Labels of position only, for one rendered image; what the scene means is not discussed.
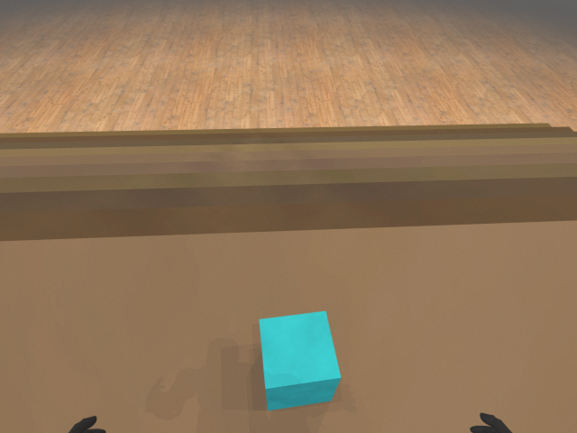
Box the right robot hand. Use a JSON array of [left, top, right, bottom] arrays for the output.
[[470, 413, 512, 433]]

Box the carton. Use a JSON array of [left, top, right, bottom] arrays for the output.
[[259, 311, 341, 410]]

